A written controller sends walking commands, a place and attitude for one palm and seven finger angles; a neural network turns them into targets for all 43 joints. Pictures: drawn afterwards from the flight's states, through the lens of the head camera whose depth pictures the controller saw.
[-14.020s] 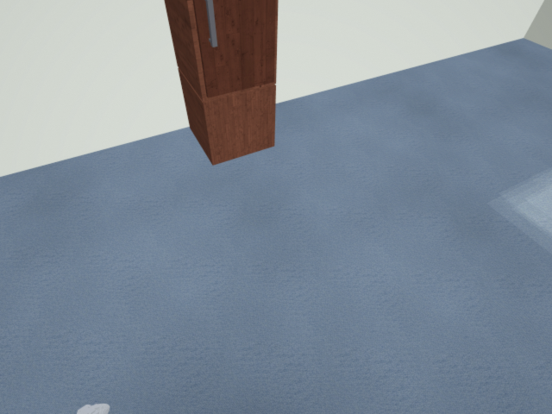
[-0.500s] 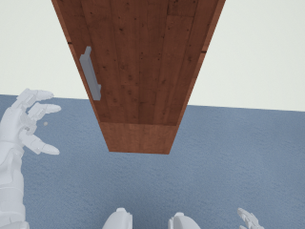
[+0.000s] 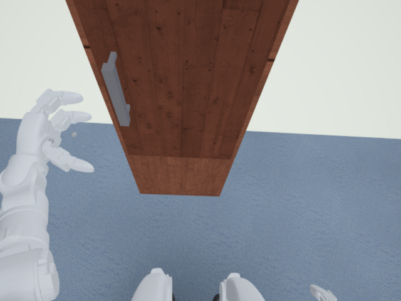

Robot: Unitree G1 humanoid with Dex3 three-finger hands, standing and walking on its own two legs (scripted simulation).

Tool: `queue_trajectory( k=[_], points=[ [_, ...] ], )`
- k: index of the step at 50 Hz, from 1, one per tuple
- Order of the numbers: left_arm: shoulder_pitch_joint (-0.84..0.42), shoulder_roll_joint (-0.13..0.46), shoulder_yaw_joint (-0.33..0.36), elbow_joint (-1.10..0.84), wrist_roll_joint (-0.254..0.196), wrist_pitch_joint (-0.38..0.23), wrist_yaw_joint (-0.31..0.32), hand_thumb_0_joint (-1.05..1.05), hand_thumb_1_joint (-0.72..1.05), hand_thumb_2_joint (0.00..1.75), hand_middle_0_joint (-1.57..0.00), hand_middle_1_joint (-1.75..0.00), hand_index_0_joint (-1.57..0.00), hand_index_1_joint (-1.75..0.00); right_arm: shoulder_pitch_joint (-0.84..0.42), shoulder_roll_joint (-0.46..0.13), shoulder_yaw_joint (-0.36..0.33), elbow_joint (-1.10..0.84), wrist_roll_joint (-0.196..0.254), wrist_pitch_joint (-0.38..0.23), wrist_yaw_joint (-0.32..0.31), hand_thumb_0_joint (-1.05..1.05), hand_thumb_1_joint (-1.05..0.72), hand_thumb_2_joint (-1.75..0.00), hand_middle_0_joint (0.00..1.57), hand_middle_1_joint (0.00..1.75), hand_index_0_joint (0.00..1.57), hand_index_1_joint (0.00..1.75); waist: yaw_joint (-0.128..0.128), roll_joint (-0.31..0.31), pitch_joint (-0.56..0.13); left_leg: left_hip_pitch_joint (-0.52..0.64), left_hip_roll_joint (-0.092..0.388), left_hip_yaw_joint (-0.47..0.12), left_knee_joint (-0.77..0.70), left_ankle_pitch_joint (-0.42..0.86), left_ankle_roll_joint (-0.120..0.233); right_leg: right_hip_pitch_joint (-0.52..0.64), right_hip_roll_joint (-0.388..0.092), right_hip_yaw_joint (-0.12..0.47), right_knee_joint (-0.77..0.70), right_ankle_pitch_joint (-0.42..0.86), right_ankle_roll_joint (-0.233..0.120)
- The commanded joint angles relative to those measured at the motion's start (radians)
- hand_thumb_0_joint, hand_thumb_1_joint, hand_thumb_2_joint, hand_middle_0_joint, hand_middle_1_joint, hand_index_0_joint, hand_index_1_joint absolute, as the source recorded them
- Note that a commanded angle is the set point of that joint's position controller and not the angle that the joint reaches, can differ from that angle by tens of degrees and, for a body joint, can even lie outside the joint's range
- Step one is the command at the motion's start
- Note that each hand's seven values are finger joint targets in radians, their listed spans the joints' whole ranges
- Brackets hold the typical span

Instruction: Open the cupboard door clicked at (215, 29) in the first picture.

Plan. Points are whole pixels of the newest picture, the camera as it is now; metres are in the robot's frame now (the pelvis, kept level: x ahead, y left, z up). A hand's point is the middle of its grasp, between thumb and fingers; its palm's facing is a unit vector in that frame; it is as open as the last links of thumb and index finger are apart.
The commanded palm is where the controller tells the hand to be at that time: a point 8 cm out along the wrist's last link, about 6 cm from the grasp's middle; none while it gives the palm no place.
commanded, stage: move the hooked fingers beside the handle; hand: left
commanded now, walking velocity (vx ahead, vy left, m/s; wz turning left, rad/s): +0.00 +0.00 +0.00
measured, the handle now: (119, 92) +0.53 +0.19 +0.05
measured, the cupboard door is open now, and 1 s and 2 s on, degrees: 0 0 0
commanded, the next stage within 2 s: slide the fingers in behind the handle in 1.22 s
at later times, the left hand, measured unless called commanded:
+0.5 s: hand (89, 109) +0.48 +0.24 +0.05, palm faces -0.02 -1.00 -0.01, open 14.0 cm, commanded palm +0.46 +0.28 +0.05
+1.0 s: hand (86, 114) +0.47 +0.24 +0.05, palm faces -0.02 -1.00 +0.00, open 14.0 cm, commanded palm +0.46 +0.28 +0.05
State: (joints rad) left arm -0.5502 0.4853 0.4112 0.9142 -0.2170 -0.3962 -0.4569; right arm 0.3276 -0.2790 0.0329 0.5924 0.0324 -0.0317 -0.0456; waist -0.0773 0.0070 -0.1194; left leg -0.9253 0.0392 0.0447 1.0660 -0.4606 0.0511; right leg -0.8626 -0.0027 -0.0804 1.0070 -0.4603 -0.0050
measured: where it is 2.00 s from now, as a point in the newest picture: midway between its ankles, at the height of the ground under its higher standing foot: outside the picture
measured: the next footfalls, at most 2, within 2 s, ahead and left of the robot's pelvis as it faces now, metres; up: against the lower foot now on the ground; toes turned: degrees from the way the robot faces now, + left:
none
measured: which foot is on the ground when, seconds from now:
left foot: down 0.00-1.00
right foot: down 0.00-1.00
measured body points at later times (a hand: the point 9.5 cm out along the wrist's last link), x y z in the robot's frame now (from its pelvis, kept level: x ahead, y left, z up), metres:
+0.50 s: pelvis +0.00 +0.00 -0.01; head +0.13 +0.02 +0.42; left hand +0.47 +0.29 +0.06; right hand +0.02 -0.28 -0.12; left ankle +0.03 +0.08 -0.67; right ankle +0.01 -0.12 -0.67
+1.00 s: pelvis +0.01 +0.00 -0.01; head +0.14 +0.04 +0.42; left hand +0.47 +0.30 +0.05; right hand +0.05 -0.27 -0.11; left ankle +0.03 +0.08 -0.67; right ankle +0.01 -0.12 -0.67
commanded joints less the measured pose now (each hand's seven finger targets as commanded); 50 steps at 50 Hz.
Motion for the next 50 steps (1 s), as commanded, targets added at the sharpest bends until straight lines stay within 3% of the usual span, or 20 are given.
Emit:
queue_trajectory(
  k=[1,4,6,9,10,11,13,15,19,21,23,26,29,33,35,39,43,46,48,50],
  points=[
    [-0.418,0.297,0.058,-0.144,-0.009,-0.069,0.015,0.00,-0.50,0.30,-0.30,-1.20,-0.30,-1.20,0.095,-0.183,-0.069,-0.065,-0.006,-0.010,-0.011,0.00,-0.90,-0.90,0.20,0.30,0.20,0.30,-0.018,0.106,-0.382,0.360,-0.002,-0.110,-0.133,0.313,-0.031,0.048,0.039,0.033,-0.099,0.207,-0.024],
    [-0.459,0.336,0.079,-0.132,0.001,-0.083,0.017,0.00,-0.50,0.30,-0.30,-1.20,-0.30,-1.20,0.109,-0.184,-0.068,-0.059,-0.010,0.001,-0.011,0.00,-0.90,-0.90,0.20,0.30,0.20,0.30,-0.019,0.111,-0.413,0.359,-0.002,-0.113,-0.116,0.340,-0.028,0.054,0.043,0.036,-0.084,0.226,-0.027],
    [-0.457,0.327,0.075,-0.134,0.002,-0.089,0.014,0.00,-0.50,0.30,-0.30,-1.20,-0.30,-1.20,0.111,-0.181,-0.069,-0.060,-0.011,0.008,-0.007,0.00,-0.90,-0.90,0.20,0.30,0.20,0.30,-0.015,0.143,-0.448,0.386,-0.002,-0.109,-0.111,0.369,-0.031,0.055,0.043,0.040,-0.085,0.246,-0.024],
    [-0.475,0.324,0.064,-0.054,0.004,-0.076,0.009,0.00,-0.50,0.30,-0.30,-1.20,-0.30,-1.20,0.121,-0.182,-0.064,-0.053,-0.009,0.022,-0.007,0.00,-0.90,-0.90,0.20,0.30,0.20,0.30,-0.035,0.093,-0.381,0.319,-0.002,-0.106,-0.107,0.330,-0.023,0.046,0.048,0.040,-0.088,0.231,-0.023],
    [-0.517,0.318,0.046,-0.049,0.011,-0.074,0.007,0.00,-0.50,0.30,-0.30,-1.20,-0.30,-1.20,0.121,-0.184,-0.062,-0.048,-0.008,0.024,-0.008,0.00,-0.90,-0.90,0.20,0.30,0.20,0.30,-0.049,0.109,-0.383,0.313,-0.001,-0.102,-0.103,0.310,-0.022,0.032,0.047,0.044,-0.088,0.225,-0.019],
    [-0.528,0.358,0.076,-0.032,0.016,-0.071,0.010,0.00,-0.50,0.30,-0.30,-1.20,-0.30,-1.20,0.128,-0.190,-0.065,-0.044,-0.010,0.028,-0.009,0.00,-0.90,-0.90,0.20,0.30,0.20,0.30,-0.043,0.108,-0.388,0.302,-0.002,-0.105,-0.101,0.292,-0.022,0.033,0.046,0.044,-0.087,0.209,-0.020],
    [-0.534,0.362,0.071,-0.015,0.021,-0.067,0.010,0.00,-0.50,0.30,-0.30,-1.20,-0.30,-1.20,0.132,-0.190,-0.062,-0.047,-0.009,0.032,-0.010,0.00,-0.90,-0.90,0.20,0.30,0.20,0.30,-0.050,0.103,-0.391,0.289,-0.003,-0.101,-0.096,0.284,-0.019,0.033,0.047,0.048,-0.088,0.208,-0.019],
    [-0.577,0.387,0.080,-0.028,0.029,-0.079,0.011,0.00,-0.50,0.30,-0.30,-1.20,-0.30,-1.20,0.144,-0.191,-0.061,-0.041,-0.013,0.036,-0.010,0.00,-0.90,-0.90,0.20,0.30,0.20,0.30,-0.047,0.142,-0.427,0.319,0.000,-0.106,-0.086,0.327,-0.022,0.024,0.048,0.048,-0.074,0.230,-0.023],
    [-0.665,0.381,0.062,0.009,0.035,-0.077,0.022,0.00,-0.50,0.30,-0.30,-1.20,-0.30,-1.20,0.159,-0.196,-0.058,-0.026,-0.017,0.040,-0.010,0.00,-0.90,-0.90,0.20,0.30,0.20,0.30,-0.079,0.134,-0.404,0.306,0.004,-0.120,-0.074,0.291,-0.019,-0.032,0.050,0.043,-0.072,0.189,-0.021],
    [-0.659,0.414,0.082,0.028,0.044,-0.070,0.026,0.00,-0.50,0.30,-0.30,-1.20,-0.30,-1.20,0.167,-0.200,-0.058,-0.027,-0.018,0.046,-0.010,0.00,-0.90,-0.90,0.20,0.30,0.20,0.30,-0.075,0.141,-0.449,0.298,0.002,-0.111,-0.062,0.309,-0.018,-0.010,0.048,0.050,-0.068,0.211,-0.017],
    [-0.608,0.450,0.112,0.040,0.052,-0.059,0.028,0.00,-0.50,0.30,-0.30,-1.20,-0.30,-1.20,0.176,-0.201,-0.056,-0.036,-0.020,0.052,-0.007,0.00,-0.90,-0.90,0.20,0.30,0.20,0.30,-0.052,0.139,-0.473,0.280,-0.001,-0.105,-0.060,0.333,-0.018,0.032,0.048,0.053,-0.061,0.241,-0.017],
    [-0.570,0.440,0.111,0.026,0.054,-0.053,0.022,0.00,-0.50,0.30,-0.30,-1.20,-0.30,-1.20,0.181,-0.195,-0.057,-0.050,-0.021,0.064,0.002,0.00,-0.90,-0.90,0.20,0.30,0.20,0.30,-0.044,0.153,-0.486,0.293,0.000,-0.098,-0.057,0.381,-0.019,0.043,0.051,0.050,-0.057,0.285,-0.016],
    [-0.581,0.456,0.127,0.009,0.042,-0.054,0.022,0.00,-0.50,0.30,-0.30,-1.20,-0.30,-1.20,0.184,-0.196,-0.056,-0.057,-0.021,0.071,0.002,0.00,-0.90,-0.90,0.20,0.30,0.20,0.30,-0.052,0.115,-0.465,0.265,0.000,-0.096,-0.059,0.368,-0.012,0.064,0.057,0.050,-0.059,0.289,-0.016],
    [-0.586,0.484,0.151,-0.038,0.043,-0.069,0.018,0.00,-0.50,0.30,-0.30,-1.20,-0.30,-1.20,0.185,-0.196,-0.062,-0.054,-0.019,0.073,0.000,0.00,-0.90,-0.90,0.20,0.30,0.20,0.30,-0.050,0.140,-0.498,0.282,0.000,-0.090,-0.059,0.382,-0.013,0.085,0.056,0.056,-0.064,0.310,-0.011],
    [-0.576,0.450,0.131,-0.071,0.038,-0.082,0.010,0.00,-0.50,0.30,-0.30,-1.20,-0.30,-1.20,0.186,-0.190,-0.063,-0.051,-0.021,0.074,0.005,0.00,-0.90,-0.90,0.20,0.30,0.20,0.30,-0.047,0.186,-0.526,0.354,0.004,-0.098,-0.056,0.438,-0.019,0.053,0.060,0.049,-0.058,0.326,-0.017],
    [-0.545,0.390,0.090,-0.022,0.024,-0.061,-0.007,0.00,-0.50,0.30,-0.30,-1.20,-0.30,-1.20,0.181,-0.191,-0.064,-0.042,-0.016,0.081,0.005,0.00,-0.90,-0.90,0.20,0.30,0.20,0.30,-0.062,0.157,-0.454,0.345,0.005,-0.101,-0.065,0.415,-0.017,0.020,0.062,0.041,-0.074,0.299,-0.019],
    [-0.545,0.361,0.069,-0.034,0.024,-0.056,0.002,0.00,-0.50,0.30,-0.30,-1.20,-0.30,-1.20,0.176,-0.191,-0.067,-0.039,-0.017,0.084,0.005,0.00,-0.90,-0.90,0.20,0.30,0.20,0.30,-0.061,0.153,-0.442,0.378,0.008,-0.116,-0.076,0.427,-0.024,-0.011,0.059,0.028,-0.078,0.279,-0.020],
    [-0.595,0.324,0.038,-0.064,0.026,-0.070,0.020,0.00,-0.50,0.30,-0.30,-1.20,-0.30,-1.20,0.169,-0.187,-0.069,-0.031,-0.020,0.081,0.007,0.00,-0.90,-0.90,0.20,0.30,0.20,0.30,-0.070,0.190,-0.454,0.429,0.013,-0.128,-0.071,0.446,-0.032,-0.060,0.057,0.024,-0.072,0.261,-0.021],
    [-0.590,0.329,0.044,-0.022,0.031,-0.067,0.036,0.00,-0.50,0.30,-0.30,-1.20,-0.30,-1.20,0.165,-0.189,-0.065,-0.033,-0.019,0.081,0.006,0.00,-0.90,-0.90,0.20,0.30,0.20,0.30,-0.073,0.152,-0.412,0.387,0.011,-0.131,-0.082,0.393,-0.031,-0.056,0.057,0.021,-0.076,0.230,-0.022],
    [-0.605,0.368,0.070,-0.020,0.042,-0.073,0.048,0.00,-0.50,0.30,-0.30,-1.20,-0.30,-1.20,0.167,-0.191,-0.062,-0.036,-0.021,0.082,0.003,0.00,-0.90,-0.90,0.20,0.30,0.20,0.30,-0.065,0.159,-0.433,0.381,0.008,-0.125,-0.076,0.404,-0.029,-0.037,0.056,0.028,-0.069,0.247,-0.023]
  ],
)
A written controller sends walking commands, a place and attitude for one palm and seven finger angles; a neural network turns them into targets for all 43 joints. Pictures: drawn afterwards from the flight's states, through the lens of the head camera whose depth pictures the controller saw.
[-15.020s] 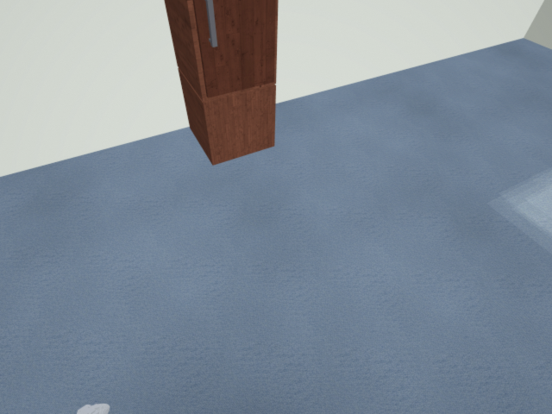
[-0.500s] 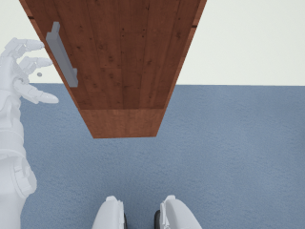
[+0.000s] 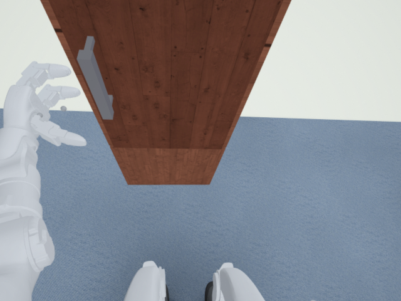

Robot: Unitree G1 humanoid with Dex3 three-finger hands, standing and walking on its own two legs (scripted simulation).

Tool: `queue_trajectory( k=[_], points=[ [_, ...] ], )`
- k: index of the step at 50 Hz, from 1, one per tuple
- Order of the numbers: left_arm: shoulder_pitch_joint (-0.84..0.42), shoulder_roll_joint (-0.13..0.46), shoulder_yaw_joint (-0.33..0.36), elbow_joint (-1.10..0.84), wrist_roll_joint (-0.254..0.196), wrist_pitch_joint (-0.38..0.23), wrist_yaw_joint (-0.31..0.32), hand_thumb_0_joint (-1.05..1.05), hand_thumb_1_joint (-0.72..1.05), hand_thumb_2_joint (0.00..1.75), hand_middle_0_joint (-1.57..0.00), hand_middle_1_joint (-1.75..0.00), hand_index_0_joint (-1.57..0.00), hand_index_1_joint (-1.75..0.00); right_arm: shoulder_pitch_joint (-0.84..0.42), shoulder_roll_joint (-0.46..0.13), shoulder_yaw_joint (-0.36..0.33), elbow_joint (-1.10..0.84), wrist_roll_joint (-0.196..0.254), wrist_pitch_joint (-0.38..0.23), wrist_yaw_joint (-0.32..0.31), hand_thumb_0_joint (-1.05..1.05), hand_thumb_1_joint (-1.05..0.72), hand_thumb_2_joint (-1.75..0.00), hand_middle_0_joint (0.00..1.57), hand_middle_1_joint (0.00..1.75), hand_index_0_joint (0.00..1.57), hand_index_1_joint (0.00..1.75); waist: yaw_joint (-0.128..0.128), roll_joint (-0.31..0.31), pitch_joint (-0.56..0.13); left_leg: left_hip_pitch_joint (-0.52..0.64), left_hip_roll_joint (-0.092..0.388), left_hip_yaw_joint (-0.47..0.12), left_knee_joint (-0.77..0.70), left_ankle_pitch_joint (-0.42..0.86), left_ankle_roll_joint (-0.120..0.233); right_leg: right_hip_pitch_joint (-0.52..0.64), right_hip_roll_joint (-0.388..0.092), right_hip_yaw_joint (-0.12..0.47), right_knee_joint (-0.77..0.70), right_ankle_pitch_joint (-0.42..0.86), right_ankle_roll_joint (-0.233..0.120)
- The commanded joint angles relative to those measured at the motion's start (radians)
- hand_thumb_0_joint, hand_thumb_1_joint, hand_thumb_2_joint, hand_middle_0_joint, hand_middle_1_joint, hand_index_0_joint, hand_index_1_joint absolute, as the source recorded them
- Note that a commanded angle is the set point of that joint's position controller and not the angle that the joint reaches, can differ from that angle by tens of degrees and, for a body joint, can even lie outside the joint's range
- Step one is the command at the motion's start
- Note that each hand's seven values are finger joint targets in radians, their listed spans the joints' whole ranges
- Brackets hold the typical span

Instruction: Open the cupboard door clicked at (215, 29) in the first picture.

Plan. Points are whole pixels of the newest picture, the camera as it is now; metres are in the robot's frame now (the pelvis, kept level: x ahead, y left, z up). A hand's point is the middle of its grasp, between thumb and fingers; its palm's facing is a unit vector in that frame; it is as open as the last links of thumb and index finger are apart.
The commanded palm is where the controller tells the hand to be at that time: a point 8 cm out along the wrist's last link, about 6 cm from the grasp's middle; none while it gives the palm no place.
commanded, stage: move the hooked fingers beside the handle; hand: left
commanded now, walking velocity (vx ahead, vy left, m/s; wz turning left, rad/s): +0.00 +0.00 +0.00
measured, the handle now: (100, 82) +0.52 +0.19 +0.06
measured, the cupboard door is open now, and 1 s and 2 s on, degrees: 0 0 1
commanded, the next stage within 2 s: slide the fingers in behind the handle in 0.22 s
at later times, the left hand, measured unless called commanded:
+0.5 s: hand (70, 109) +0.46 +0.24 +0.06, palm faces +0.00 -1.00 -0.01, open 14.0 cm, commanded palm +0.44 +0.27 +0.06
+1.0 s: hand (87, 112) +0.45 +0.20 +0.06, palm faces +0.02 -1.00 -0.01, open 14.0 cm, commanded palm +0.43 +0.24 +0.06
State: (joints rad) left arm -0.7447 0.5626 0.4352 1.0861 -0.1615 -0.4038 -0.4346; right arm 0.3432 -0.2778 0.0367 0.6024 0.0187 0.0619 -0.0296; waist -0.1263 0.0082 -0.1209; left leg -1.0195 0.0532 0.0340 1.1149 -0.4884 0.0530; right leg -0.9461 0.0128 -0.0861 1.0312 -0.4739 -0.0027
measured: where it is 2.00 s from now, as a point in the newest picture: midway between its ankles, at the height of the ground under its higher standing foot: outside the picture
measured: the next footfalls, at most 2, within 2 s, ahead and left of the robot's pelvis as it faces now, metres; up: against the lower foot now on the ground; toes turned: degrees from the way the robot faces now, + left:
none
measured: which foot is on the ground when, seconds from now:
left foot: down 0.00-1.00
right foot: down 0.00-1.00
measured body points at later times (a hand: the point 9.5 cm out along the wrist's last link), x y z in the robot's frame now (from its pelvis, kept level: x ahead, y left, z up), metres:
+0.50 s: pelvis +0.00 +0.00 +0.00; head +0.12 +0.03 +0.43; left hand +0.45 +0.29 +0.06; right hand +0.03 -0.27 -0.10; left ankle +0.02 +0.08 -0.66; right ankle +0.01 -0.13 -0.66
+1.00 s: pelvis -0.01 -0.01 +0.00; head +0.10 +0.01 +0.44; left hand +0.44 +0.26 +0.06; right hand +0.05 -0.28 -0.11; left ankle +0.02 +0.08 -0.66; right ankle +0.01 -0.13 -0.66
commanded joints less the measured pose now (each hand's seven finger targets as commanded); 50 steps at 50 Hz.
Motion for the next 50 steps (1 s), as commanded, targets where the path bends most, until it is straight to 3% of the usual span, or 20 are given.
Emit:
queue_trajectory(
  k=[1,2,3,5,7,9,11,15,16,18,22,26,29,31,39,41,43,45,48,50],
  points=[
    [-0.405,0.298,0.052,-0.193,-0.010,-0.065,0.031,0.00,-0.50,0.30,-0.30,-1.20,-0.30,-1.20,0.150,-0.192,-0.065,-0.050,-0.008,-0.011,-0.013,0.00,-0.90,-0.90,0.20,0.30,0.20,0.30,-0.012,0.148,-0.449,0.463,-0.009,-0.112,-0.120,0.433,-0.030,0.064,0.039,0.035,-0.088,0.269,-0.023],
    [-0.408,0.312,0.058,-0.198,-0.004,-0.068,0.034,0.00,-0.50,0.30,-0.30,-1.20,-0.30,-1.20,0.147,-0.192,-0.065,-0.053,-0.008,-0.012,-0.013,0.00,-0.90,-0.90,0.20,0.30,0.20,0.30,-0.010,0.157,-0.454,0.467,-0.007,-0.113,-0.121,0.434,-0.033,0.066,0.039,0.035,-0.087,0.268,-0.024],
    [-0.412,0.288,0.035,-0.203,0.001,-0.070,0.034,0.00,-0.50,0.30,-0.30,-1.20,-0.30,-1.20,0.144,-0.189,-0.064,-0.054,-0.007,-0.012,-0.012,0.00,-0.90,-0.90,0.20,0.30,0.20,0.30,-0.015,0.183,-0.451,0.486,-0.006,-0.114,-0.122,0.442,-0.035,0.047,0.039,0.033,-0.087,0.264,-0.025],
    [-0.410,0.296,0.048,-0.249,-0.002,-0.085,0.035,0.00,-0.50,0.30,-0.30,-1.20,-0.30,-1.20,0.150,-0.189,-0.067,-0.056,-0.011,-0.009,-0.009,0.00,-0.90,-0.90,0.20,0.30,0.20,0.30,0.000,0.210,-0.510,0.554,0.000,-0.127,-0.118,0.531,-0.043,0.046,0.041,0.029,-0.078,0.290,-0.028],
    [-0.394,0.254,0.023,-0.238,-0.013,-0.075,0.034,0.00,-0.50,0.30,-0.30,-1.20,-0.30,-1.20,0.144,-0.185,-0.068,-0.056,-0.009,-0.008,-0.006,0.00,-0.90,-0.90,0.20,0.30,0.20,0.30,-0.010,0.189,-0.494,0.547,0.002,-0.125,-0.120,0.521,-0.043,0.044,0.043,0.027,-0.087,0.287,-0.023],
    [-0.374,0.264,0.039,-0.187,-0.018,-0.061,0.032,0.00,-0.50,0.30,-0.30,-1.20,-0.30,-1.20,0.147,-0.188,-0.065,-0.055,-0.007,-0.006,-0.008,0.00,-0.90,-0.90,0.20,0.30,0.20,0.30,-0.014,0.144,-0.450,0.489,-0.003,-0.117,-0.119,0.478,-0.034,0.061,0.044,0.027,-0.088,0.288,-0.024],
    [-0.368,0.286,0.049,-0.180,-0.012,-0.052,0.031,0.00,-0.50,0.30,-0.30,-1.20,-0.30,-1.20,0.148,-0.190,-0.064,-0.059,-0.006,-0.002,-0.010,0.00,-0.90,-0.90,0.20,0.30,0.20,0.30,-0.006,0.134,-0.453,0.463,-0.007,-0.111,-0.125,0.460,-0.032,0.089,0.042,0.032,-0.090,0.294,-0.021],
    [-0.356,0.264,0.038,-0.274,-0.019,-0.076,0.030,0.00,-0.50,0.30,-0.30,-1.20,-0.30,-1.20,0.147,-0.182,-0.069,-0.066,-0.007,-0.002,-0.004,0.00,-0.90,-0.90,0.20,0.30,0.20,0.30,0.006,0.193,-0.511,0.543,-0.002,-0.113,-0.124,0.544,-0.040,0.086,0.044,0.032,-0.091,0.323,-0.023],
    [-0.325,0.251,0.037,-0.267,-0.026,-0.075,0.029,0.00,-0.50,0.30,-0.30,-1.20,-0.30,-1.20,0.143,-0.181,-0.070,-0.068,-0.006,-0.002,-0.002,0.00,-0.90,-0.90,0.20,0.30,0.20,0.30,0.010,0.183,-0.501,0.541,-0.002,-0.113,-0.129,0.533,-0.041,0.088,0.045,0.030,-0.096,0.315,-0.024],
    [-0.328,0.220,0.017,-0.230,-0.033,-0.066,0.029,0.00,-0.50,0.30,-0.30,-1.20,-0.30,-1.20,0.139,-0.180,-0.070,-0.060,-0.002,-0.001,-0.003,0.00,-0.90,-0.90,0.20,0.30,0.20,0.30,-0.010,0.109,-0.448,0.474,-0.006,-0.105,-0.134,0.449,-0.031,0.101,0.046,0.031,-0.106,0.293,-0.020],
    [-0.363,0.204,-0.004,-0.224,-0.025,-0.066,0.044,0.00,-0.50,0.30,-0.30,-1.20,-0.30,-1.20,0.138,-0.181,-0.069,-0.055,-0.003,-0.004,-0.006,0.00,-0.90,-0.90,0.20,0.30,0.20,0.30,-0.016,0.137,-0.414,0.465,-0.010,-0.107,-0.147,0.392,-0.030,0.075,0.040,0.032,-0.113,0.252,-0.023],
    [-0.344,0.200,0.006,-0.283,-0.023,-0.093,0.065,0.00,-0.50,0.30,-0.30,-1.20,-0.30,-1.20,0.138,-0.173,-0.074,-0.055,-0.007,-0.009,-0.001,0.00,-0.90,-0.90,0.20,0.30,0.20,0.30,0.007,0.176,-0.482,0.522,-0.011,-0.107,-0.140,0.461,-0.037,0.099,0.042,0.035,-0.104,0.291,-0.027],
    [-0.326,0.185,0.002,-0.254,-0.023,-0.089,0.077,0.00,-0.50,0.30,-0.30,-1.20,-0.30,-1.20,0.138,-0.171,-0.072,-0.055,-0.006,-0.007,0.000,0.00,-0.90,-0.90,0.20,0.30,0.20,0.30,-0.002,0.111,-0.442,0.466,-0.015,-0.099,-0.138,0.441,-0.028,0.126,0.043,0.038,-0.105,0.306,-0.023],
    [-0.316,0.182,-0.005,-0.255,-0.014,-0.086,0.084,0.00,-0.50,0.30,-0.30,-1.20,-0.30,-1.20,0.128,-0.170,-0.071,-0.062,-0.004,-0.005,0.003,0.00,-0.90,-0.90,0.20,0.30,0.20,0.30,0.006,0.151,-0.441,0.465,-0.016,-0.092,-0.145,0.419,-0.032,0.120,0.040,0.040,-0.107,0.291,-0.023],
    [-0.355,0.143,-0.033,-0.246,-0.014,-0.105,0.110,0.00,-0.50,0.30,-0.30,-1.20,-0.30,-1.20,0.118,-0.166,-0.070,-0.060,-0.003,-0.013,0.003,0.00,-0.90,-0.90,0.20,0.30,0.20,0.30,-0.012,0.091,-0.403,0.424,-0.020,-0.091,-0.146,0.343,-0.026,0.131,0.040,0.047,-0.113,0.262,-0.022],
    [-0.342,0.157,-0.017,-0.244,-0.013,-0.105,0.114,0.00,-0.50,0.30,-0.30,-1.20,-0.30,-1.20,0.114,-0.166,-0.071,-0.060,-0.004,-0.014,0.003,0.00,-0.90,-0.90,0.20,0.30,0.20,0.30,0.000,0.109,-0.424,0.417,-0.024,-0.081,-0.143,0.345,-0.026,0.149,0.037,0.056,-0.114,0.274,-0.020],
    [-0.357,0.137,-0.035,-0.241,-0.012,-0.104,0.116,0.00,-0.50,0.30,-0.30,-1.20,-0.30,-1.20,0.110,-0.161,-0.069,-0.062,-0.003,-0.016,0.004,0.00,-0.90,-0.90,0.20,0.30,0.20,0.30,-0.008,0.096,-0.408,0.396,-0.026,-0.078,-0.143,0.328,-0.024,0.154,0.035,0.057,-0.117,0.271,-0.018],
    [-0.358,0.116,-0.055,-0.244,-0.008,-0.109,0.114,0.00,-0.50,0.30,-0.30,-1.20,-0.30,-1.20,0.109,-0.159,-0.068,-0.062,-0.002,-0.018,0.005,0.00,-0.90,-0.90,0.20,0.30,0.20,0.30,-0.006,0.124,-0.428,0.421,-0.025,-0.081,-0.141,0.338,-0.028,0.139,0.036,0.057,-0.111,0.272,-0.021],
    [-0.373,0.116,-0.055,-0.225,-0.005,-0.105,0.124,0.00,-0.50,0.30,-0.30,-1.20,-0.30,-1.20,0.110,-0.160,-0.068,-0.055,-0.003,-0.019,0.006,0.00,-0.90,-0.90,0.20,0.30,0.20,0.30,-0.013,0.087,-0.407,0.384,-0.027,-0.080,-0.139,0.304,-0.024,0.147,0.035,0.058,-0.116,0.253,-0.018],
    [-0.404,0.106,-0.070,-0.221,-0.002,-0.108,0.122,0.00,-0.50,0.30,-0.30,-1.20,-0.30,-1.20,0.114,-0.161,-0.067,-0.049,-0.004,-0.023,0.005,0.00,-0.90,-0.90,0.20,0.30,0.20,0.30,-0.022,0.094,-0.413,0.387,-0.026,-0.085,-0.133,0.297,-0.023,0.129,0.035,0.060,-0.112,0.246,-0.019]
  ],
)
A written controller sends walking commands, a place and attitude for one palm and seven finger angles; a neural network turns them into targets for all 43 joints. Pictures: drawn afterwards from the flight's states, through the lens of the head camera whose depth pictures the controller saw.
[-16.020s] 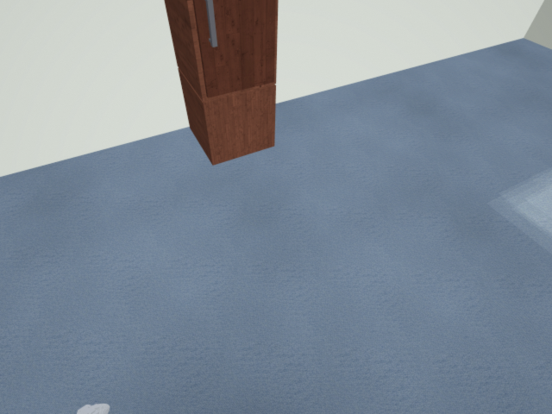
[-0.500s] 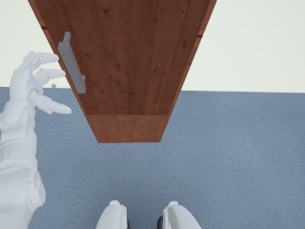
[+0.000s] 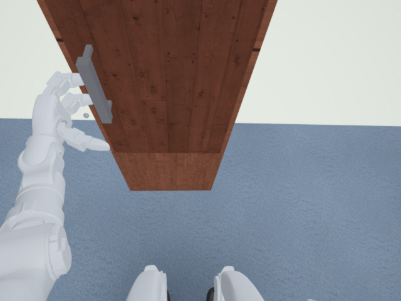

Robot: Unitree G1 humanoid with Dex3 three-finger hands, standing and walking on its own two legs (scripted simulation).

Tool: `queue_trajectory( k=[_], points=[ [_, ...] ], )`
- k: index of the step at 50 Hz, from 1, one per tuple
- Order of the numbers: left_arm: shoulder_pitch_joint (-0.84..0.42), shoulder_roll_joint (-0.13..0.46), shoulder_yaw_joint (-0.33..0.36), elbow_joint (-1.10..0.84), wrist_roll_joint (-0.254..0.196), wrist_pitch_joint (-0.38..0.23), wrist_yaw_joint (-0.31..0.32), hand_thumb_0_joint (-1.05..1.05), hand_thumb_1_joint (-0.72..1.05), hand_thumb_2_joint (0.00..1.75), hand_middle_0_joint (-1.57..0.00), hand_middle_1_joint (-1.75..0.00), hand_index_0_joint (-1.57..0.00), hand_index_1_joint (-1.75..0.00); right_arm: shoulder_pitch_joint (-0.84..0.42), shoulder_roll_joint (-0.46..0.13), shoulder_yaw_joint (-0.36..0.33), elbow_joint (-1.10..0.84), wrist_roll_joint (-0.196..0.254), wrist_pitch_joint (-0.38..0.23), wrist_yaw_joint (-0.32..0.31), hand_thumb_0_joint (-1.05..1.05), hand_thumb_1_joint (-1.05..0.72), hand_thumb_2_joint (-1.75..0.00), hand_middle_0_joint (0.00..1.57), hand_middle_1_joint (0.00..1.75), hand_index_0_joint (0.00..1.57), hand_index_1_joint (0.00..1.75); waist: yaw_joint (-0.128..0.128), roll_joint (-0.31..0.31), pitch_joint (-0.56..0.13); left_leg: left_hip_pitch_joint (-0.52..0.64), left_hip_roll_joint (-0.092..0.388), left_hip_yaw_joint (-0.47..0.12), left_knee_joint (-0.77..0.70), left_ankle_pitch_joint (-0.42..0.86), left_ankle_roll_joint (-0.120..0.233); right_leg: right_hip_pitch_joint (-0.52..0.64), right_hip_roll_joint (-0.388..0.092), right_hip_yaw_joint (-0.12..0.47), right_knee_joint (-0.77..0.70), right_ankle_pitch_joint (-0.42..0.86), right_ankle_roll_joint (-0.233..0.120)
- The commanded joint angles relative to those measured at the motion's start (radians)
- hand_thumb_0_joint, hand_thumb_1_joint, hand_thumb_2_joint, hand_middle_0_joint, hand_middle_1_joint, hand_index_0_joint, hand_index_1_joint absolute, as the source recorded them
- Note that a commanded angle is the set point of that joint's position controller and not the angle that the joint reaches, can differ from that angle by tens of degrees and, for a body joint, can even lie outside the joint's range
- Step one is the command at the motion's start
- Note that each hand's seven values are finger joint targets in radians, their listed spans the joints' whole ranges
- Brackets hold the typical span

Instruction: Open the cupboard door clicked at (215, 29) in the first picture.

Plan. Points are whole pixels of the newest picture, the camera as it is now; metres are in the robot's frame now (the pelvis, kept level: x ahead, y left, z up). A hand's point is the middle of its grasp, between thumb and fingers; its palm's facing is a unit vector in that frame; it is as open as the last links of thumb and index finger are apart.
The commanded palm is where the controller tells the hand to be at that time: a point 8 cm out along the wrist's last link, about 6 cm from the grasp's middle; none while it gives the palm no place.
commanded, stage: slide the fingers in behind the handle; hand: left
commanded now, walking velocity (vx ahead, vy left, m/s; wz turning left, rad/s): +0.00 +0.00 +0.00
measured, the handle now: (98, 87) +0.53 +0.20 +0.06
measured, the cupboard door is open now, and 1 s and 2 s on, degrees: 0 1 4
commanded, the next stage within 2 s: close the thumb around the handle in 0.92 s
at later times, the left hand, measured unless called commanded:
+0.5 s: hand (107, 113) +0.47 +0.18 +0.05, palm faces -0.01 -1.00 +0.01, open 14.0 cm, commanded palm +0.44 +0.22 +0.06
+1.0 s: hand (106, 115) +0.46 +0.18 +0.05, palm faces +0.00 -1.00 -0.01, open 14.0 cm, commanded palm +0.44 +0.22 +0.06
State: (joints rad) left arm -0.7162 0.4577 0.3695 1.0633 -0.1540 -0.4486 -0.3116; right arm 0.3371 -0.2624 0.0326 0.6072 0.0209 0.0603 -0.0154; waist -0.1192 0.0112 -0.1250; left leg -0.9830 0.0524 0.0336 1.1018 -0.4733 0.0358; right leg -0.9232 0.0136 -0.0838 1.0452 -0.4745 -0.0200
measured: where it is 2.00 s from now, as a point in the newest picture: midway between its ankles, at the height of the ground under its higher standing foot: outside the picture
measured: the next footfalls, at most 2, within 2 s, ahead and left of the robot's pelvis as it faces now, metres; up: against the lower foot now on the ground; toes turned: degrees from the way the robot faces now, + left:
none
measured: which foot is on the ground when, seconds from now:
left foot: down 0.00-1.00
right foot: down 0.00-1.00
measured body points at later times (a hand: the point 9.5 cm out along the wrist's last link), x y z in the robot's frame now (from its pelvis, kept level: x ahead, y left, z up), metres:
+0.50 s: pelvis +0.01 +0.00 +0.00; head +0.12 +0.02 +0.43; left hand +0.47 +0.23 +0.05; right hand +0.05 -0.26 -0.11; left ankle +0.03 +0.10 -0.66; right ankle +0.01 -0.11 -0.66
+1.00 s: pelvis +0.01 +0.00 +0.00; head +0.11 +0.02 +0.44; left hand +0.46 +0.23 +0.06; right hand +0.06 -0.26 -0.11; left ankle +0.03 +0.10 -0.66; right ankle +0.01 -0.11 -0.66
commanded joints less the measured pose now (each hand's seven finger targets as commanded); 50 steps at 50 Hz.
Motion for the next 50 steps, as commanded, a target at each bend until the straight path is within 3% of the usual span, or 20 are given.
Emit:
queue_trajectory(
  k=[1,7,9,12,13,14,15,17,19,20,23,24,25,28,31,34,37,43,47,50],
  points=[
    [-0.439,0.220,0.003,-0.197,-0.009,-0.063,0.001,0.00,-0.50,0.30,-0.30,-1.20,-0.30,-1.20,0.119,-0.177,-0.065,-0.049,-0.006,-0.022,-0.010,0.00,-0.90,-0.90,0.20,0.30,0.20,0.30,-0.030,0.102,-0.406,0.352,-0.025,-0.082,-0.118,0.280,-0.006,0.104,0.033,0.060,-0.128,0.245,-0.001],
    [-0.412,0.179,-0.020,-0.237,-0.020,-0.065,-0.002,0.00,-0.50,0.30,-0.30,-1.20,-0.30,-1.20,0.121,-0.171,-0.071,-0.048,-0.006,-0.026,-0.005,0.00,-0.90,-0.90,0.20,0.30,0.20,0.30,-0.016,0.124,-0.473,0.400,-0.026,-0.083,-0.113,0.346,-0.010,0.122,0.035,0.055,-0.117,0.296,-0.005],
    [-0.424,0.141,-0.049,-0.231,-0.023,-0.061,0.004,0.00,-0.50,0.30,-0.30,-1.20,-0.30,-1.20,0.125,-0.169,-0.068,-0.046,-0.007,-0.027,-0.001,0.00,-0.90,-0.90,0.20,0.30,0.20,0.30,-0.032,0.103,-0.437,0.395,-0.025,-0.087,-0.112,0.349,-0.007,0.104,0.037,0.049,-0.120,0.295,-0.005],
    [-0.427,0.149,-0.050,-0.213,-0.008,-0.058,0.016,0.00,-0.50,0.30,-0.30,-1.20,-0.30,-1.20,0.125,-0.171,-0.071,-0.038,-0.005,-0.022,0.000,0.00,-0.90,-0.90,0.20,0.30,0.20,0.30,-0.033,0.098,-0.413,0.373,-0.026,-0.086,-0.118,0.319,-0.008,0.102,0.036,0.052,-0.126,0.277,-0.004],
    [-0.446,0.100,-0.090,-0.218,-0.009,-0.057,0.017,0.00,-0.50,0.30,-0.30,-1.20,-0.30,-1.20,0.121,-0.166,-0.070,-0.041,-0.005,-0.025,0.003,0.00,-0.90,-0.90,0.20,0.30,0.20,0.30,-0.045,0.100,-0.402,0.376,-0.027,-0.088,-0.120,0.299,-0.007,0.085,0.036,0.049,-0.130,0.258,-0.003],
    [-0.457,0.101,-0.085,-0.222,-0.009,-0.061,0.019,0.00,-0.50,0.30,-0.30,-1.20,-0.30,-1.20,0.127,-0.167,-0.072,-0.036,-0.008,-0.026,0.003,0.00,-0.90,-0.90,0.20,0.30,0.20,0.30,-0.043,0.111,-0.404,0.395,-0.026,-0.092,-0.118,0.316,-0.008,0.076,0.037,0.045,-0.125,0.262,-0.008],
    [-0.429,0.152,-0.036,-0.224,-0.007,-0.064,0.027,0.00,-0.50,0.30,-0.30,-1.20,-0.30,-1.20,0.135,-0.176,-0.076,-0.035,-0.010,-0.023,0.002,0.00,-0.90,-0.90,0.20,0.30,0.20,0.30,-0.025,0.097,-0.442,0.403,-0.025,-0.094,-0.119,0.337,-0.010,0.094,0.036,0.046,-0.121,0.277,-0.008],
    [-0.427,0.100,-0.068,-0.224,-0.011,-0.063,0.036,0.00,-0.50,0.30,-0.30,-1.20,-0.30,-1.20,0.128,-0.166,-0.074,-0.040,-0.009,-0.023,0.006,0.00,-0.90,-0.90,0.20,0.30,0.20,0.30,-0.029,0.107,-0.435,0.414,-0.025,-0.094,-0.121,0.344,-0.013,0.081,0.036,0.040,-0.121,0.276,-0.007],
    [-0.421,0.109,-0.053,-0.216,-0.014,-0.063,0.051,0.00,-0.50,0.30,-0.30,-1.20,-0.30,-1.20,0.131,-0.168,-0.075,-0.041,-0.011,-0.025,0.007,0.00,-0.90,-0.90,0.20,0.30,0.20,0.30,-0.026,0.096,-0.431,0.405,-0.027,-0.093,-0.117,0.352,-0.011,0.086,0.037,0.040,-0.116,0.284,-0.008],
    [-0.426,0.159,-0.012,-0.223,-0.007,-0.066,0.064,0.00,-0.50,0.30,-0.30,-1.20,-0.30,-1.20,0.132,-0.172,-0.075,-0.040,-0.013,-0.021,0.006,0.00,-0.90,-0.90,0.20,0.30,0.20,0.30,-0.013,0.103,-0.445,0.400,-0.026,-0.093,-0.118,0.360,-0.014,0.098,0.034,0.043,-0.110,0.292,-0.007],
    [-0.427,0.155,-0.010,-0.219,0.008,-0.070,0.096,0.00,-0.50,0.30,-0.30,-1.20,-0.30,-1.20,0.127,-0.163,-0.070,-0.049,-0.016,-0.020,0.011,0.00,-0.90,-0.90,0.20,0.30,0.20,0.30,-0.017,0.075,-0.434,0.364,-0.030,-0.082,-0.117,0.346,-0.011,0.130,0.034,0.050,-0.112,0.303,-0.002],
    [-0.411,0.193,0.023,-0.231,0.016,-0.079,0.104,0.00,-0.50,0.30,-0.30,-1.20,-0.30,-1.20,0.135,-0.167,-0.072,-0.054,-0.019,-0.020,0.011,0.00,-0.90,-0.90,0.20,0.30,0.20,0.30,-0.002,0.082,-0.454,0.371,-0.030,-0.084,-0.113,0.373,-0.011,0.142,0.036,0.049,-0.100,0.322,-0.006],
    [-0.405,0.174,0.009,-0.259,0.019,-0.087,0.108,0.00,-0.50,0.30,-0.30,-1.20,-0.30,-1.20,0.128,-0.161,-0.071,-0.061,-0.020,-0.019,0.014,0.00,-0.90,-0.90,0.20,0.30,0.20,0.30,0.001,0.103,-0.491,0.389,-0.032,-0.077,-0.112,0.395,-0.012,0.156,0.034,0.054,-0.098,0.347,-0.003],
    [-0.341,0.135,-0.017,-0.266,0.022,-0.088,0.103,0.00,-0.50,0.30,-0.30,-1.20,-0.30,-1.20,0.126,-0.155,-0.075,-0.069,-0.016,-0.014,0.020,0.00,-0.90,-0.90,0.20,0.30,0.20,0.30,0.005,0.105,-0.483,0.411,-0.028,-0.073,-0.116,0.431,-0.017,0.164,0.037,0.049,-0.103,0.374,-0.005],
    [-0.368,0.112,-0.036,-0.222,0.011,-0.069,0.096,0.00,-0.50,0.30,-0.30,-1.20,-0.30,-1.20,0.128,-0.160,-0.074,-0.060,-0.013,-0.008,0.019,0.00,-0.90,-0.90,0.20,0.30,0.20,0.30,-0.016,0.071,-0.419,0.382,-0.026,-0.079,-0.123,0.383,-0.017,0.135,0.040,0.045,-0.113,0.336,-0.001],
    [-0.383,0.134,-0.015,-0.240,0.004,-0.071,0.097,0.00,-0.50,0.30,-0.30,-1.20,-0.30,-1.20,0.129,-0.163,-0.075,-0.064,-0.013,-0.010,0.014,0.00,-0.90,-0.90,0.20,0.30,0.20,0.30,-0.013,0.066,-0.430,0.377,-0.030,-0.074,-0.123,0.366,-0.012,0.148,0.038,0.051,-0.116,0.332,-0.003],
    [-0.385,0.114,-0.036,-0.281,0.006,-0.091,0.093,0.00,-0.50,0.30,-0.30,-1.20,-0.30,-1.20,0.121,-0.154,-0.074,-0.061,-0.013,-0.013,0.014,0.00,-0.90,-0.90,0.20,0.30,0.20,0.30,-0.007,0.100,-0.460,0.406,-0.030,-0.073,-0.121,0.403,-0.016,0.158,0.035,0.052,-0.112,0.360,-0.003],
    [-0.373,0.070,-0.069,-0.273,0.000,-0.088,0.095,0.00,-0.50,0.30,-0.30,-1.20,-0.30,-1.20,0.113,-0.154,-0.077,-0.056,-0.011,-0.013,0.018,0.00,-0.90,-0.90,0.20,0.30,0.20,0.30,-0.015,0.080,-0.429,0.402,-0.029,-0.075,-0.127,0.369,-0.016,0.137,0.037,0.047,-0.121,0.329,-0.002],
    [-0.421,0.078,-0.072,-0.227,0.016,-0.090,0.104,0.00,-0.50,0.30,-0.30,-1.20,-0.30,-1.20,0.113,-0.158,-0.075,-0.047,-0.013,-0.017,0.013,0.00,-0.90,-0.90,0.20,0.30,0.20,0.30,-0.025,0.095,-0.391,0.384,-0.031,-0.082,-0.128,0.311,-0.016,0.094,0.035,0.048,-0.123,0.272,-0.004],
    [-0.436,0.114,-0.042,-0.226,0.020,-0.098,0.109,0.00,-0.50,0.30,-0.30,-1.20,-0.30,-1.20,0.120,-0.165,-0.076,-0.045,-0.016,-0.018,0.009,0.00,-0.90,-0.90,0.20,0.30,0.20,0.30,-0.023,0.083,-0.436,0.394,-0.031,-0.085,-0.121,0.332,-0.014,0.104,0.033,0.050,-0.114,0.286,-0.004]
  ],
)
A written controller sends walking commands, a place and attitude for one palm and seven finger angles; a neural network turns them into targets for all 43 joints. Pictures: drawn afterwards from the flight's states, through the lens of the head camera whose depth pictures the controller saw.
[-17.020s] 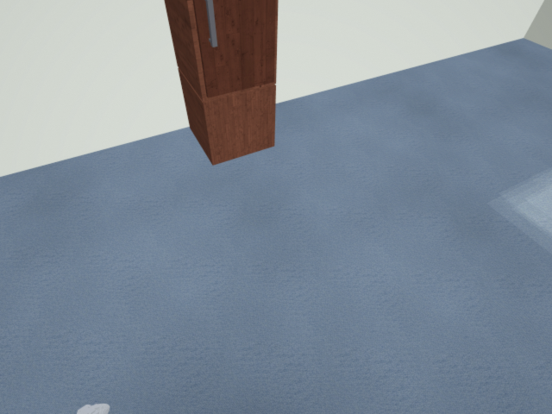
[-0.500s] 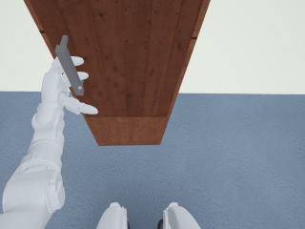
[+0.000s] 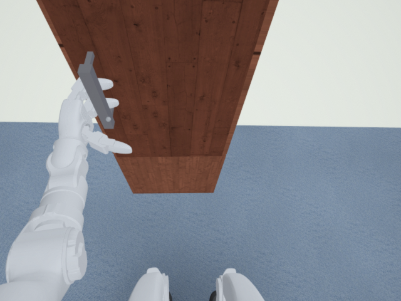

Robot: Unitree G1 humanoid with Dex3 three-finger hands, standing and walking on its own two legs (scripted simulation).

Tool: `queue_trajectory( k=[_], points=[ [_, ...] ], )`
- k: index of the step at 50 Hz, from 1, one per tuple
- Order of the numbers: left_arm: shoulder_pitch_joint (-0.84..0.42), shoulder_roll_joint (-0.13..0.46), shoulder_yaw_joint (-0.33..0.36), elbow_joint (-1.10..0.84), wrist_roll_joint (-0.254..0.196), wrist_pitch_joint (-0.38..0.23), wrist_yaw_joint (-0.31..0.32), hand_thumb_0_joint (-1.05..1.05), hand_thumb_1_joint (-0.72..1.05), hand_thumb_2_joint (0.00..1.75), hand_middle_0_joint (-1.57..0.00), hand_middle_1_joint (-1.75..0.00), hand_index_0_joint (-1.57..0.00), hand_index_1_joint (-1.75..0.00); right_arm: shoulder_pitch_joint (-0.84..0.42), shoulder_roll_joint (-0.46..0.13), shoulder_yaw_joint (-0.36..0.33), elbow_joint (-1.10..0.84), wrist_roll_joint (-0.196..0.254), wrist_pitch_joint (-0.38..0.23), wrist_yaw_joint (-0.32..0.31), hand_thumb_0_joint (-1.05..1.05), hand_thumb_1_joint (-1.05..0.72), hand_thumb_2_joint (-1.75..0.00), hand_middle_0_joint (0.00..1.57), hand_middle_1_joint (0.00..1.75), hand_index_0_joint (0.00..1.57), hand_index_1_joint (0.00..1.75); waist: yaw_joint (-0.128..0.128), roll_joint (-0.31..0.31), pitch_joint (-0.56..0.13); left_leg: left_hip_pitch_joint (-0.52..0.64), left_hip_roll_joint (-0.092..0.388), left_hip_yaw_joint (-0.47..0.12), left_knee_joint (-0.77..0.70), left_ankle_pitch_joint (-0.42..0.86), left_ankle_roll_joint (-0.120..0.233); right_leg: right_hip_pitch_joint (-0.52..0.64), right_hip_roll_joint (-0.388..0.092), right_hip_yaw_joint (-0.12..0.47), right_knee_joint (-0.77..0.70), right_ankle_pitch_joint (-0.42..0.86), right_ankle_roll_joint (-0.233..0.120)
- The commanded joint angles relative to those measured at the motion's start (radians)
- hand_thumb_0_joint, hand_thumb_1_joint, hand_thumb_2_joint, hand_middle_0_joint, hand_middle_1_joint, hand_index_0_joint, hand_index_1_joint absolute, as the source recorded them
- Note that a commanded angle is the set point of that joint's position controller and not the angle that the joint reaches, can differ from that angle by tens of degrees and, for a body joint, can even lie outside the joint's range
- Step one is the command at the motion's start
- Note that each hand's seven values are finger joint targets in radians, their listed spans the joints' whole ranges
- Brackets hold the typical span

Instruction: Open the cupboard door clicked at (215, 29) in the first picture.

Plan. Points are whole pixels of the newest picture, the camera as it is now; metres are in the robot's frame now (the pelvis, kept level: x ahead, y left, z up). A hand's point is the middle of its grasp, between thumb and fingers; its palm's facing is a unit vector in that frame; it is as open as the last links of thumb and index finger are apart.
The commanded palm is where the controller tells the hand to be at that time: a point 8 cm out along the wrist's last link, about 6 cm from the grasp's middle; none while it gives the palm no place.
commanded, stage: close the thumb around the handle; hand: left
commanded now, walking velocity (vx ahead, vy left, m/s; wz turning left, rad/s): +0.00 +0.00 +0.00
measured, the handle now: (100, 93) +0.52 +0.20 +0.06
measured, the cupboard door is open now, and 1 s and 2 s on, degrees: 1 4 49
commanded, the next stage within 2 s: pull the door open along its arc in 0.72 s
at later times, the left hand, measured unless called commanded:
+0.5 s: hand (109, 118) +0.46 +0.17 +0.05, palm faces +0.01 -1.00 -0.02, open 8.1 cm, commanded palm +0.44 +0.21 +0.06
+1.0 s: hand (108, 122) +0.45 +0.17 +0.05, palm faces -0.01 -1.00 +0.00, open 5.7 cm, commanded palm +0.41 +0.22 +0.06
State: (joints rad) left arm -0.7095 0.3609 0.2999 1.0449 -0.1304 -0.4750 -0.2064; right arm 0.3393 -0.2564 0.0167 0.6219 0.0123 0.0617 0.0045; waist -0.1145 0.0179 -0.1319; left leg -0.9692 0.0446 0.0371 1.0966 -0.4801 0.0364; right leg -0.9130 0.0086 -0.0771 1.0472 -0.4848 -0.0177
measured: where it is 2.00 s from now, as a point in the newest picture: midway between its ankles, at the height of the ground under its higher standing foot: outside the picture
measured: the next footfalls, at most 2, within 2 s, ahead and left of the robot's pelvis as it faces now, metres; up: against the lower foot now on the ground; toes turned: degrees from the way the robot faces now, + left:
none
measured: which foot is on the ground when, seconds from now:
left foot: down 0.00-1.00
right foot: down 0.00-1.00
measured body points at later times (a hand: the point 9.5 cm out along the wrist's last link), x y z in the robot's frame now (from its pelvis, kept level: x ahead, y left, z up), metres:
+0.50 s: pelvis +0.00 +0.00 +0.00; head +0.11 +0.01 +0.44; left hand +0.46 +0.23 +0.06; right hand +0.04 -0.27 -0.12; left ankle +0.02 +0.10 -0.66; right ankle +0.01 -0.11 -0.66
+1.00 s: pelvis +0.01 +0.00 +0.00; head +0.11 +0.01 +0.44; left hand +0.45 +0.23 +0.06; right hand +0.06 -0.26 -0.11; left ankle +0.02 +0.10 -0.66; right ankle +0.01 -0.11 -0.66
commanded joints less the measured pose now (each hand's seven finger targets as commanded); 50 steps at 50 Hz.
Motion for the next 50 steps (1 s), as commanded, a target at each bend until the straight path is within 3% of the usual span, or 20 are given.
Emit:
queue_trajectory(
  k=[1,2,3,6,8,13,14,16,20,22,23,25,26,29,31,34,35,39,42,50],
  points=[
    [-0.441,0.180,-0.002,-0.205,-0.001,-0.072,-0.001,0.00,-0.50,0.30,-0.30,-1.20,-0.30,-1.20,0.115,-0.166,-0.059,-0.062,-0.007,-0.020,-0.010,0.00,-0.90,-0.90,0.20,0.30,0.20,0.30,-0.029,0.091,-0.435,0.392,-0.023,-0.092,-0.115,0.344,-0.017,0.083,0.038,0.040,-0.111,0.292,-0.008],
    [-0.443,0.171,-0.006,-0.192,-0.003,-0.069,-0.002,0.00,-0.44,0.32,-0.30,-1.21,-0.30,-1.21,0.112,-0.165,-0.058,-0.061,-0.007,-0.021,-0.008,0.00,-0.90,-0.90,0.20,0.30,0.20,0.30,-0.031,0.098,-0.419,0.387,-0.024,-0.089,-0.113,0.337,-0.018,0.075,0.039,0.040,-0.115,0.287,-0.008],
    [-0.461,0.198,0.011,-0.203,-0.002,-0.071,0.000,0.00,-0.39,0.35,-0.31,-1.21,-0.31,-1.21,0.115,-0.170,-0.059,-0.058,-0.009,-0.020,-0.009,0.00,-0.90,-0.90,0.20,0.30,0.20,0.30,-0.029,0.096,-0.426,0.387,-0.022,-0.094,-0.114,0.334,-0.019,0.078,0.038,0.039,-0.112,0.283,-0.009],
    [-0.433,0.162,-0.013,-0.214,-0.002,-0.073,0.000,0.00,-0.22,0.42,-0.32,-1.23,-0.32,-1.23,0.113,-0.165,-0.061,-0.066,-0.008,-0.021,-0.004,0.00,-0.90,-0.90,0.20,0.30,0.20,0.30,-0.024,0.110,-0.454,0.413,-0.022,-0.094,-0.113,0.360,-0.020,0.078,0.040,0.037,-0.110,0.298,-0.009],
    [-0.449,0.171,-0.009,-0.196,-0.003,-0.065,0.005,0.00,-0.11,0.47,-0.33,-1.24,-0.33,-1.24,0.116,-0.168,-0.060,-0.061,-0.007,-0.018,-0.005,0.00,-0.90,-0.90,0.20,0.30,0.20,0.30,-0.037,0.062,-0.424,0.373,-0.023,-0.091,-0.113,0.327,-0.014,0.089,0.041,0.041,-0.119,0.288,-0.005],
    [-0.476,0.182,-0.009,-0.179,0.004,-0.063,0.005,0.00,0.17,0.59,-0.35,-1.27,-0.35,-1.27,0.123,-0.171,-0.058,-0.057,-0.009,-0.018,-0.007,0.00,-0.90,-0.90,0.20,0.30,0.20,0.30,-0.043,0.067,-0.420,0.351,-0.026,-0.091,-0.112,0.298,-0.011,0.089,0.039,0.045,-0.120,0.271,-0.005],
    [-0.476,0.204,0.011,-0.187,0.003,-0.068,0.004,0.00,0.23,0.61,-0.35,-1.28,-0.35,-1.28,0.130,-0.173,-0.060,-0.056,-0.011,-0.018,-0.009,0.00,-0.90,-0.90,0.20,0.30,0.20,0.30,-0.035,0.066,-0.438,0.365,-0.026,-0.093,-0.107,0.328,-0.010,0.099,0.040,0.045,-0.112,0.294,-0.009],
    [-0.448,0.169,-0.010,-0.217,-0.003,-0.071,-0.003,0.00,0.34,0.66,-0.36,-1.29,-0.36,-1.29,0.123,-0.164,-0.062,-0.060,-0.009,-0.019,-0.006,0.00,-0.90,-0.90,0.20,0.30,0.20,0.30,-0.027,0.105,-0.482,0.406,-0.025,-0.088,-0.105,0.376,-0.014,0.104,0.040,0.044,-0.111,0.328,-0.007],
    [-0.425,0.207,0.021,-0.220,-0.010,-0.070,-0.005,0.00,0.56,0.76,-0.38,-1.31,-0.38,-1.31,0.123,-0.166,-0.060,-0.061,-0.007,-0.016,-0.006,0.00,-0.90,-0.90,0.20,0.30,0.20,0.30,-0.021,0.060,-0.460,0.362,-0.027,-0.081,-0.108,0.357,-0.010,0.145,0.042,0.050,-0.117,0.339,-0.004],
    [-0.432,0.199,0.013,-0.222,-0.010,-0.071,-0.006,0.00,0.68,0.80,-0.38,-1.33,-0.38,-1.33,0.117,-0.162,-0.058,-0.062,-0.006,-0.016,-0.006,0.00,-0.90,-0.90,0.20,0.30,0.20,0.30,-0.022,0.082,-0.435,0.349,-0.029,-0.076,-0.112,0.341,-0.010,0.145,0.041,0.052,-0.121,0.333,-0.005],
    [-0.415,0.193,0.011,-0.202,-0.011,-0.067,-0.008,0.00,0.73,0.83,-0.39,-1.33,-0.39,-1.33,0.118,-0.162,-0.058,-0.061,-0.003,-0.015,-0.006,0.00,-0.90,-0.90,0.20,0.30,0.20,0.30,-0.027,0.050,-0.419,0.340,-0.029,-0.075,-0.114,0.327,-0.008,0.144,0.042,0.051,-0.129,0.324,-0.003],
    [-0.452,0.205,0.012,-0.208,-0.010,-0.071,-0.011,0.00,0.84,0.88,-0.40,-1.34,-0.40,-1.34,0.121,-0.165,-0.058,-0.054,-0.005,-0.017,-0.010,0.00,-0.90,-0.90,0.20,0.30,0.20,0.30,-0.034,0.070,-0.420,0.350,-0.026,-0.079,-0.111,0.334,-0.008,0.125,0.041,0.052,-0.123,0.325,-0.004],
    [-0.438,0.213,0.024,-0.222,-0.011,-0.074,-0.012,0.00,0.90,0.90,-0.40,-1.35,-0.40,-1.35,0.121,-0.165,-0.059,-0.059,-0.006,-0.017,-0.009,0.00,-0.90,-0.90,0.20,0.30,0.20,0.30,-0.022,0.085,-0.443,0.359,-0.028,-0.078,-0.110,0.345,-0.010,0.140,0.040,0.053,-0.120,0.331,-0.005],
    [-0.415,0.197,0.017,-0.211,-0.017,-0.073,-0.015,0.00,0.90,0.90,-0.40,-1.35,-0.40,-1.35,0.120,-0.163,-0.059,-0.062,-0.006,-0.019,-0.009,0.00,-0.90,-0.90,0.20,0.30,0.20,0.30,-0.024,0.075,-0.430,0.362,-0.028,-0.076,-0.109,0.357,-0.008,0.134,0.042,0.051,-0.121,0.341,-0.006],
    [-0.408,0.218,0.034,-0.222,-0.019,-0.073,-0.016,0.00,0.90,0.90,-0.40,-1.35,-0.40,-1.35,0.119,-0.164,-0.060,-0.061,-0.005,-0.018,-0.009,0.00,-0.90,-0.90,0.20,0.30,0.20,0.30,-0.017,0.070,-0.453,0.363,-0.028,-0.075,-0.108,0.371,-0.010,0.159,0.041,0.054,-0.119,0.362,-0.004],
    [-0.395,0.184,0.009,-0.247,-0.024,-0.074,-0.020,0.00,0.90,0.90,-0.40,-1.35,-0.40,-1.35,0.117,-0.160,-0.061,-0.067,-0.004,-0.019,-0.007,0.00,-0.90,-0.90,0.20,0.30,0.20,0.30,-0.018,0.086,-0.453,0.391,-0.027,-0.077,-0.110,0.398,-0.011,0.146,0.042,0.048,-0.116,0.370,-0.007],
    [-0.374,0.211,0.036,-0.247,-0.025,-0.074,-0.016,0.00,0.90,0.90,-0.40,-1.35,-0.40,-1.35,0.113,-0.163,-0.063,-0.067,-0.004,-0.018,-0.007,0.00,-0.90,-0.90,0.20,0.30,0.20,0.30,-0.006,0.080,-0.459,0.382,-0.026,-0.073,-0.111,0.392,-0.013,0.156,0.041,0.050,-0.118,0.370,-0.005],
    [-0.390,0.204,0.022,-0.239,-0.020,-0.072,-0.015,0.00,0.90,0.90,-0.40,-1.35,-0.40,-1.35,0.111,-0.163,-0.059,-0.068,-0.004,-0.018,-0.010,0.00,-0.90,-0.90,0.20,0.30,0.20,0.30,-0.020,0.069,-0.417,0.359,-0.027,-0.075,-0.115,0.373,-0.010,0.150,0.042,0.050,-0.120,0.359,-0.006],
    [-0.379,0.210,0.033,-0.232,-0.020,-0.072,-0.014,0.00,0.90,0.90,-0.40,-1.35,-0.40,-1.35,0.109,-0.162,-0.060,-0.068,-0.004,-0.018,-0.010,0.00,-0.90,-0.90,0.20,0.30,0.20,0.30,-0.013,0.065,-0.433,0.358,-0.029,-0.071,-0.112,0.373,-0.011,0.162,0.040,0.054,-0.122,0.365,-0.003],
    [-0.106,0.151,0.014,-0.405,-0.057,-0.055,-0.025,0.00,0.90,0.90,-0.40,-1.35,-0.40,-1.35,0.078,-0.152,-0.066,-0.126,0.006,-0.015,0.004,0.00,-0.90,-0.90,0.20,0.30,0.20,0.30,0.041,0.064,-0.473,0.402,-0.026,-0.055,-0.139,0.464,-0.015,0.238,0.042,0.044,-0.124,0.446,-0.006]
  ],
)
